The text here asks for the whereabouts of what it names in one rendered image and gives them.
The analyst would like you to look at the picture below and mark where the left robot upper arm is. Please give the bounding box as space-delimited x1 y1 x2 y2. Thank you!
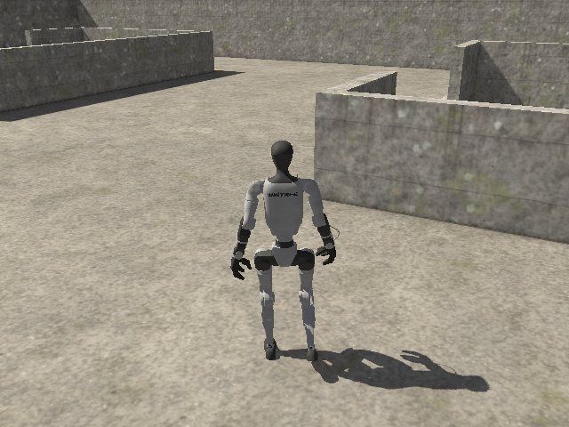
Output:
242 180 265 230

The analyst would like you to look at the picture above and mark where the robot right foot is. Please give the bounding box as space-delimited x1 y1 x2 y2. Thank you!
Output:
305 347 318 361

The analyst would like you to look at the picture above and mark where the right robot upper arm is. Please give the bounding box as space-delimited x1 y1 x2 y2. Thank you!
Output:
301 179 326 227

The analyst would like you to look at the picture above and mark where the robot right hand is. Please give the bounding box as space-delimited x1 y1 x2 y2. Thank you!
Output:
316 246 336 265

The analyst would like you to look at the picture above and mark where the left robot forearm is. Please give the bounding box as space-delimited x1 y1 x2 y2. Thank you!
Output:
233 216 251 260

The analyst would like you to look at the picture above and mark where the robot right shin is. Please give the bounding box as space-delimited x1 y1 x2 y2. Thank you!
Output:
301 290 316 350

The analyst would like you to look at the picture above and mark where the right robot forearm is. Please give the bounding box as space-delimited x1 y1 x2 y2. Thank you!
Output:
317 213 335 249

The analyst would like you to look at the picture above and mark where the robot left hand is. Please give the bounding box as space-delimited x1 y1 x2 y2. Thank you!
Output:
230 257 252 280

